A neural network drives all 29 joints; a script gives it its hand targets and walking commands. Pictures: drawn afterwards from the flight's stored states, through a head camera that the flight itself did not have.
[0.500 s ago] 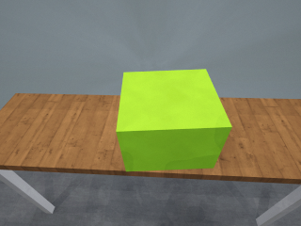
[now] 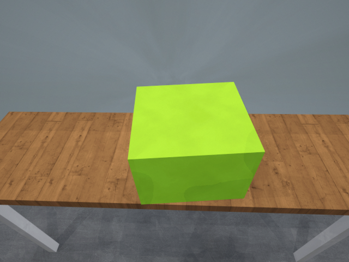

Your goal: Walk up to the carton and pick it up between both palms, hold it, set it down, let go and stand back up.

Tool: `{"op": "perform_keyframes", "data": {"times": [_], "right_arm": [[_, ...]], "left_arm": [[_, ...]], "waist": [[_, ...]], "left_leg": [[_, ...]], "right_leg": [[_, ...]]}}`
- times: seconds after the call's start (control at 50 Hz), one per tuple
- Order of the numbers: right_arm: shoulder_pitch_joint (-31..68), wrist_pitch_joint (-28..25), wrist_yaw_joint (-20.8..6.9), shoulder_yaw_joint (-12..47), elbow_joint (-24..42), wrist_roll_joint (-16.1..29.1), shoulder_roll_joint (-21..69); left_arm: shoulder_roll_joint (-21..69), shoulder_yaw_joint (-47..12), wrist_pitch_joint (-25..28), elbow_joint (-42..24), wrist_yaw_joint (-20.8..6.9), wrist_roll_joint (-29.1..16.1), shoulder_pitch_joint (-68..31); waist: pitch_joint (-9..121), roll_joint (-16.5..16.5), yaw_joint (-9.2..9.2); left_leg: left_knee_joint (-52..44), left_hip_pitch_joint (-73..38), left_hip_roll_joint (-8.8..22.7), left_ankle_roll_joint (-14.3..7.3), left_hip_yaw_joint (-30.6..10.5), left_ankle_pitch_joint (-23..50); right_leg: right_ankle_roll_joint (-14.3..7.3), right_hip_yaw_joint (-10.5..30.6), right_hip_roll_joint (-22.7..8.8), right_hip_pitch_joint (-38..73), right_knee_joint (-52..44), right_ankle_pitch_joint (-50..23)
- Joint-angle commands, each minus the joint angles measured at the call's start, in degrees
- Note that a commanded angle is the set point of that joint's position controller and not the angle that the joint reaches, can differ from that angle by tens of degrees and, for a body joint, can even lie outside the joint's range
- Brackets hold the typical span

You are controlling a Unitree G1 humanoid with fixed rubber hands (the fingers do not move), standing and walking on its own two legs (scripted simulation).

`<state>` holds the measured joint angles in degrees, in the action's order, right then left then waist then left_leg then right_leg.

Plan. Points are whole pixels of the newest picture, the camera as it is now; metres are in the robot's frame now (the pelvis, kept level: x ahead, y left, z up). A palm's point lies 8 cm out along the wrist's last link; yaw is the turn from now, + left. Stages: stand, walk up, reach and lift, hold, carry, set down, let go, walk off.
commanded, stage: stand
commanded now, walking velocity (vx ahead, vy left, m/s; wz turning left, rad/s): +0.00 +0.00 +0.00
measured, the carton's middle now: (189, 141) +0.45 -0.01 +0.01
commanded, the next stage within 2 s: none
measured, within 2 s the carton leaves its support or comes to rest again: neither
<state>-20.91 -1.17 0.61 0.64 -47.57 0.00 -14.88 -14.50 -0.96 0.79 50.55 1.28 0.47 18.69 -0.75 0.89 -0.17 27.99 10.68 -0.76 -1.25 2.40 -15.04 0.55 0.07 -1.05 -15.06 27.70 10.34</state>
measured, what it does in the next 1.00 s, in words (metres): stands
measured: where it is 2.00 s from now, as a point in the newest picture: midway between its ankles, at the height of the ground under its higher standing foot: outside the picture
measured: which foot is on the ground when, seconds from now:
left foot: down 0.00-1.00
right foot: down 0.00-1.00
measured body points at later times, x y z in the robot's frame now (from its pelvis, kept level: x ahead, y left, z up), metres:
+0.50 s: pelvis +0.01 +0.00 +0.00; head +0.00 +0.00 +0.45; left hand +0.04 +0.25 -0.14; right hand +0.03 -0.26 -0.13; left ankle +0.00 +0.10 -0.74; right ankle +0.05 -0.12 -0.74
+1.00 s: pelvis +0.02 +0.00 +0.00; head +0.02 +0.00 +0.45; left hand +0.04 +0.25 -0.15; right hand +0.03 -0.26 -0.14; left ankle +0.00 +0.10 -0.74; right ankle +0.05 -0.12 -0.74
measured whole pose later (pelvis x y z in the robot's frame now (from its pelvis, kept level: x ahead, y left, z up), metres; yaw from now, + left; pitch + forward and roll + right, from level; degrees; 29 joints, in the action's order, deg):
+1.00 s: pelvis +0.02 +0.00 +0.00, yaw -1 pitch -2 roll +0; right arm -20.1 -0.9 1.5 0.9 -54.8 0.2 -13.2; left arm -13.0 -1.4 0.5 57.0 2.2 0.2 18.3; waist -1.3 0.9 -0.4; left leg 25.0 8.1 -0.2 -0.9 3.1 -15.1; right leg 0.3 0.8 -0.4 -13.3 25.8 10.6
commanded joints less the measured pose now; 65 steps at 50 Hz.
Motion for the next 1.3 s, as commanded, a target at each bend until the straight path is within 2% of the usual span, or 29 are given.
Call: {"op": "perform_keyframes", "data": {"times": [0.0,0.22,0.26,0.32,0.36,0.52,0.58,0.7,0.74,0.88,0.92,0.98,1.02,1.16,1.2,1.22,1.28], "right_arm": [[-2.3,-0.7,0.4,-1.9,2.4,0.0,-7.3],[-2.3,-0.5,0.6,-1.6,0.3,0.0,-7.0],[-2.6,-0.5,0.6,-1.6,-0.1,0.1,-7.1],[-2.6,-0.5,0.7,-1.5,-0.7,0.0,-7.0],[-2.3,-0.4,0.7,-1.6,-0.9,0.1,-7.2],[-2.7,-0.4,0.8,-1.4,-2.3,0.1,-6.4],[-2.7,-0.4,0.9,-1.3,-2.9,0.1,-6.3],[-2.6,-0.3,0.9,-1.2,-3.6,0.1,-5.8],[-2.5,-0.3,1.0,-1.2,-4.0,0.2,-5.7],[-2.3,-0.3,1.1,-1.4,-4.9,0.2,-5.6],[-2.4,-0.3,1.2,-1.3,-5.1,0.2,-5.4],[-2.5,-0.3,1.2,-1.4,-5.8,0.2,-4.8],[-2.6,-0.3,1.3,-1.3,-5.9,0.2,-4.8],[-2.9,-0.1,1.4,-1.4,-6.8,0.1,-4.2],[-2.7,-0.2,1.4,-1.6,-6.8,0.2,-4.5],[-2.8,-0.2,1.4,-1.5,-7.0,0.2,-4.3],[-2.6,-0.4,1.5,-1.5,-7.1,0.2,-4.1]], "left_arm": [[-7.2,1.6,0.7,-2.3,0.3,-0.1,1.6],[-7.2,1.4,0.5,-0.3,0.6,-0.2,1.3],[-7.0,1.3,0.5,-0.1,0.6,-0.1,1.7],[-6.6,1.1,0.4,0.3,0.5,-0.1,1.8],[-6.7,1.2,0.3,0.7,0.6,-0.1,2.0],[-6.2,1.0,0.3,2.0,0.8,-0.2,2.1],[-6.1,1.1,0.3,2.1,0.9,-0.2,2.0],[-5.6,0.8,0.3,3.1,1.0,-0.2,2.0],[-5.6,0.9,0.2,3.4,1.0,-0.2,2.0],[-5.0,0.8,0.3,4.2,1.1,-0.3,2.2],[-5.3,0.9,0.4,4.4,1.2,-0.3,1.9],[-4.7,0.8,0.3,4.8,1.2,-0.3,2.2],[-4.8,0.8,0.3,4.9,1.3,-0.3,2.0],[-4.5,0.9,0.2,5.7,1.3,-0.2,2.1],[-4.3,0.9,0.2,5.9,1.3,-0.2,2.5],[-4.2,0.9,0.2,6.1,1.3,-0.2,2.6],[-4.0,0.9,0.3,6.4,1.4,-0.2,2.1]], "waist": [[-3.1,-0.5,-0.03],[-3.6,0.3,0.2],[-3.4,-0.6,0.09],[-2.9,0.2,-0.06],[-3.3,-0.8,-0.1],[-3.8,-0.2,0.08],[-3.0,-0.9,-0.04],[-3.6,0.1,-0.09],[-4.2,-1.0,-0.25],[-2.9,0.4,-0.33],[-2.8,-0.4,-0.14],[-3.1,0.3,-0.13],[-3.3,-1.3,0.0],[-4.6,0.2,-0.18],[-4.2,-1.0,-0.24],[-3.6,-0.1,-0.25],[-3.2,-0.7,-0.25]], "left_leg": [[-8.4,5.2,5.9,-0.5,-7.9,-1.4],[-8.4,3.9,6.1,-0.5,-7.4,-0.8],[-8.5,4.2,6.0,-0.5,-7.4,-1.0],[-8.8,3.7,6.2,-0.5,-7.6,-0.9],[-9.0,4.1,6.1,-0.5,-7.3,-1.7],[-9.0,3.4,6.0,-0.4,-7.2,0.3],[-9.1,2.8,6.2,-0.5,-7.0,0.7],[-9.4,2.5,6.4,-0.5,-7.1,0.7],[-9.5,2.9,6.2,-0.3,-6.8,0.8],[-9.3,1.5,6.6,-0.5,-6.6,2.3],[-9.4,1.4,6.5,-0.4,-6.5,2.6],[-9.4,1.0,6.5,-0.4,-6.4,3.2],[-9.7,1.4,6.5,-0.4,-6.5,3.1],[-10.1,2.0,6.5,-0.5,-6.3,0.9],[-10.4,2.1,6.4,-0.5,-6.5,0.6],[-10.3,1.4,6.5,-0.5,-6.3,1.1],[-10.3,1.2,6.6,-0.4,-6.2,2.8]], "right_leg": [[-1.9,6.9,-4.0,1.0,-5.2,0.7],[-1.8,7.3,-4.1,0.6,-6.0,0.6],[-1.8,7.4,-4.0,0.9,-6.1,0.9],[-1.8,7.2,-3.8,1.1,-5.8,0.9],[-1.8,7.2,-3.9,1.3,-6.1,1.4],[-1.8,7.4,-4.0,1.2,-6.3,-0.6],[-1.8,7.2,-3.9,1.7,-6.1,-0.9],[-1.9,7.1,-3.9,1.5,-6.3,-0.6],[-1.8,7.3,-4.0,1.1,-6.5,-1.1],[-1.8,7.1,-3.9,2.1,-6.3,-2.7],[-1.8,7.2,-4.0,2.3,-6.4,-2.8],[-1.6,7.0,-3.9,2.1,-6.4,-3.7],[-1.6,7.1,-4.0,2.7,-6.4,-3.7],[-1.5,7.2,-3.8,1.7,-7.0,-1.3],[-1.5,7.0,-3.7,2.3,-7.0,-1.3],[-1.6,7.2,-3.8,2.3,-7.0,-1.6],[-1.6,7.0,-3.9,2.9,-6.5,-3.7]]}}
